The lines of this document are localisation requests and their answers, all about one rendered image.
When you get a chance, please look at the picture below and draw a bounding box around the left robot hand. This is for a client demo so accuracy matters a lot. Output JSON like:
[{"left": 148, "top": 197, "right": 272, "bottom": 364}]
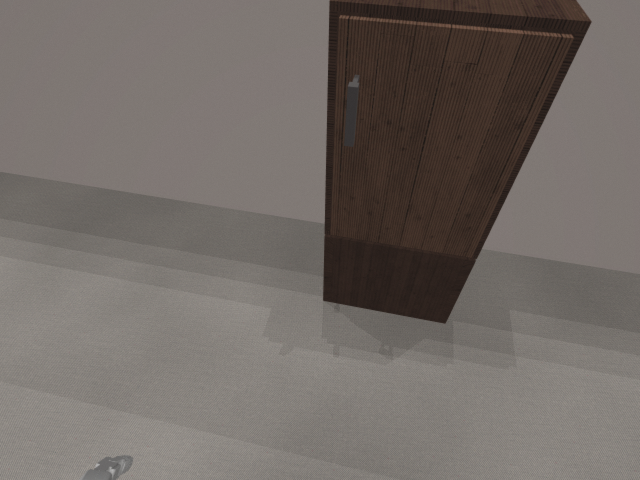
[{"left": 79, "top": 455, "right": 133, "bottom": 480}]

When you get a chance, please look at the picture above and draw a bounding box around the cupboard door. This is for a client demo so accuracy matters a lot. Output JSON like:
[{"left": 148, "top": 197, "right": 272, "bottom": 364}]
[{"left": 331, "top": 15, "right": 574, "bottom": 258}]

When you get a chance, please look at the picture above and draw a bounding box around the handle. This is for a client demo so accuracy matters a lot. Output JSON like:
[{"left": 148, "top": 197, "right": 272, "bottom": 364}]
[{"left": 344, "top": 75, "right": 360, "bottom": 147}]

